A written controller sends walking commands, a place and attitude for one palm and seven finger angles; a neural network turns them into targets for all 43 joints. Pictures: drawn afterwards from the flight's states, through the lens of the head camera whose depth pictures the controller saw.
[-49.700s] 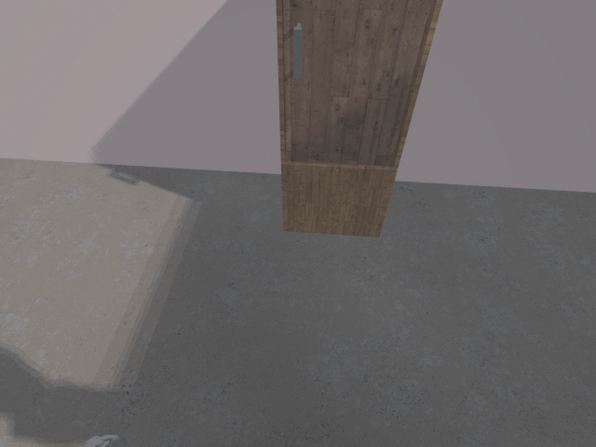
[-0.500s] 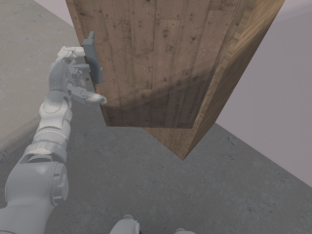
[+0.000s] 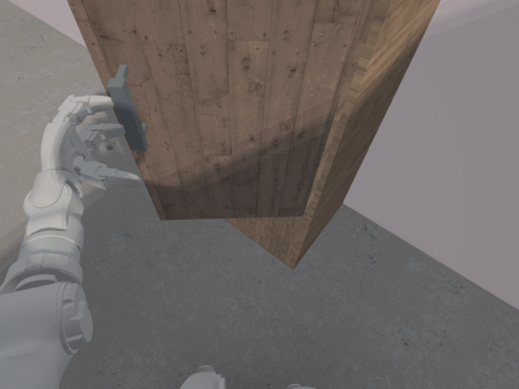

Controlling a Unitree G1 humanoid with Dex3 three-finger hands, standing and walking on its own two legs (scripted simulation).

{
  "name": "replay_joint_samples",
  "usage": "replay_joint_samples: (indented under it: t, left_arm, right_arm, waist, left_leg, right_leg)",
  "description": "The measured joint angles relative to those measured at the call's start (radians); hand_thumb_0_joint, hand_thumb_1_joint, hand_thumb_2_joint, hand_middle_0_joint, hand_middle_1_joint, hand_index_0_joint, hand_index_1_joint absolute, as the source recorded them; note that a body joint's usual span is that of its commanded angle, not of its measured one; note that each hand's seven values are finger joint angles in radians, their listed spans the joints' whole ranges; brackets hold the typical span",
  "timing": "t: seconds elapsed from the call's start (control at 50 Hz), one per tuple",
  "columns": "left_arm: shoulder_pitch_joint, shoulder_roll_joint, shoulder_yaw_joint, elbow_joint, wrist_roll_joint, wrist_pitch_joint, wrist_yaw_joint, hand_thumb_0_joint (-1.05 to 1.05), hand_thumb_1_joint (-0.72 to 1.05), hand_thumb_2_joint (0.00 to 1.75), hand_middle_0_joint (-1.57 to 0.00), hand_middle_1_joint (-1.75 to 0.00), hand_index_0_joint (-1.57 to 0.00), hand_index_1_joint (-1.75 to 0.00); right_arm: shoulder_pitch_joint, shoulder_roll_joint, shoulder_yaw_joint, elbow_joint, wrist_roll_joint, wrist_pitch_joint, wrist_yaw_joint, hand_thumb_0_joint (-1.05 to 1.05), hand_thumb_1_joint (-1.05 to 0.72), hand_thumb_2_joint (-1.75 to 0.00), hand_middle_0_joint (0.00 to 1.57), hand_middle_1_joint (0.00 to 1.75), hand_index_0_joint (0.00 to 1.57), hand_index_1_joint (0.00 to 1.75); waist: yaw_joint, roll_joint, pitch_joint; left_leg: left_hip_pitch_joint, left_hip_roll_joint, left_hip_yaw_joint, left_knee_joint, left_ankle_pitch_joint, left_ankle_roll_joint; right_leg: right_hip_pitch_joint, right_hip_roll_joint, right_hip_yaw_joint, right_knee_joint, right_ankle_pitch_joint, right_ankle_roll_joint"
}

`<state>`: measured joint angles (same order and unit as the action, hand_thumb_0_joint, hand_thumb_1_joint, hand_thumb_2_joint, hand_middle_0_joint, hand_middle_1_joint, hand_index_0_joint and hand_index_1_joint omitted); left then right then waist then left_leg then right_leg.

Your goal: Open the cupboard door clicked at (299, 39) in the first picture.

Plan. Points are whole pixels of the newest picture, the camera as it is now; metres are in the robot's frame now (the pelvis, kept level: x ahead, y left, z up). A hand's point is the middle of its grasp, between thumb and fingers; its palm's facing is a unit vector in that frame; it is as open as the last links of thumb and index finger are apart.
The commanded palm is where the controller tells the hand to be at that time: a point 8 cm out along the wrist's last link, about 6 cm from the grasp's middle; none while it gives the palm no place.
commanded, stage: move the hooked fingers beside the handle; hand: left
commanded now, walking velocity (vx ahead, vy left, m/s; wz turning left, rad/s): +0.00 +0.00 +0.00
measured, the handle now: (131, 110) +0.54 +0.20 +0.11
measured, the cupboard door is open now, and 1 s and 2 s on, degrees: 41 41 41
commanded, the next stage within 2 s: slide the fingers in behind the handle in 1.54 s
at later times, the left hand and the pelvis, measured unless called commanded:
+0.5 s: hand (86, 149) +0.45 +0.25 +0.11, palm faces +0.05 -1.00 +0.01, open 14.0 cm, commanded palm +0.43 +0.30 +0.10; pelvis +0.00 +0.01 +0.00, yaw +0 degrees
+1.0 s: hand (81, 145) +0.46 +0.26 +0.10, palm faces +0.05 -1.00 +0.02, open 14.0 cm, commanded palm +0.44 +0.31 +0.10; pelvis +0.00 +0.02 +0.00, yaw +0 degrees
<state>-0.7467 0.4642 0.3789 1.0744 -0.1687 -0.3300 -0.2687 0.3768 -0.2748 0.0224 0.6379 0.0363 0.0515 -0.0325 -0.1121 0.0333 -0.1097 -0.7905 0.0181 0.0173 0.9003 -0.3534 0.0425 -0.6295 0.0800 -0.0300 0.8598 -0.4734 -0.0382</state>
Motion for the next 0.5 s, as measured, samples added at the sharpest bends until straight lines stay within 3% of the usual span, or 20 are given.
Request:
replay_joint_samples:
  t: [0.24,0.5]
  left_arm:
    - [0.005,0.042,0.002,-0.004,-0.027,-0.001,-0.064,-0.01,-0.50,0.30,-0.30,-1.20,-0.29,-1.20]
    - [-0.004,0.050,0.008,0.011,-0.017,-0.005,-0.064,-0.01,-0.50,0.30,-0.30,-1.20,-0.30,-1.20]
  right_arm:
    - [-0.006,-0.006,-0.002,0.002,0.008,0.006,-0.014,0.00,-0.91,-0.90,0.21,0.30,0.21,0.30]
    - [-0.011,-0.004,0.005,-0.010,0.005,0.005,-0.017,0.00,-0.91,-0.90,0.21,0.30,0.21,0.30]
  waist:
    - [0.007,-0.003,0.000]
    - [0.003,-0.002,-0.001]
  left_leg:
    - [-0.007,-0.001,-0.012,0.005,0.001,0.001]
    - [-0.016,-0.005,-0.006,0.012,0.001,0.011]
  right_leg:
    - [0.002,0.001,-0.011,-0.008,0.003,0.000]
    - [-0.006,-0.004,-0.006,-0.003,0.006,0.011]
